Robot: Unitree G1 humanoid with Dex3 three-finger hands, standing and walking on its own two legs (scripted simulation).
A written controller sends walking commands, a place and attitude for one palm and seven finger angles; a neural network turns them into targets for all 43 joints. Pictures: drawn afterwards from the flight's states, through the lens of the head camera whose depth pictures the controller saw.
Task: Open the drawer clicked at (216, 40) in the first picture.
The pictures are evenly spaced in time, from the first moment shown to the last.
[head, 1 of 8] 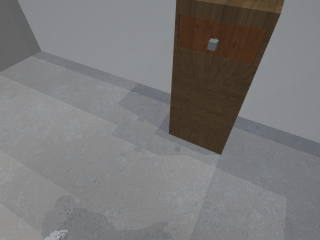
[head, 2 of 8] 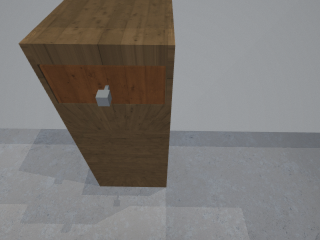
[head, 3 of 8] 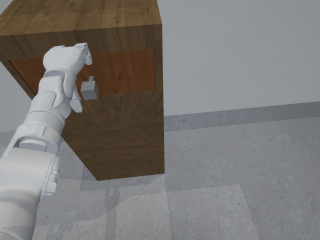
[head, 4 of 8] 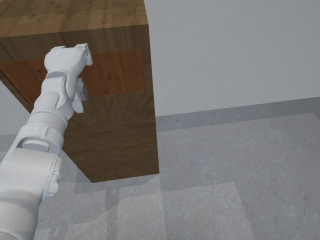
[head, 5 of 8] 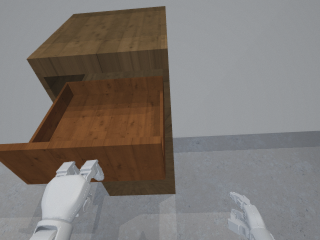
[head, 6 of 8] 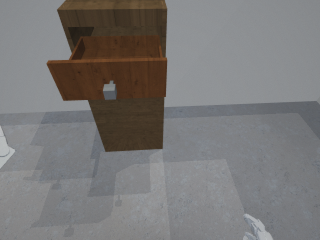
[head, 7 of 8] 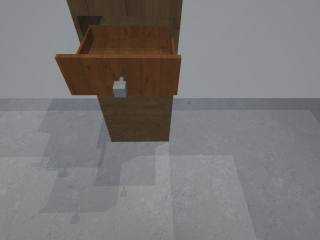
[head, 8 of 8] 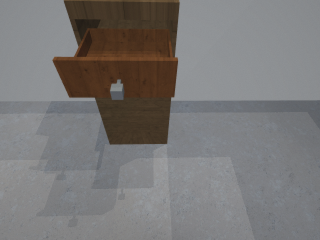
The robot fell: no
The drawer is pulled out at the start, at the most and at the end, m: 0.00 0.30 0.29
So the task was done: yes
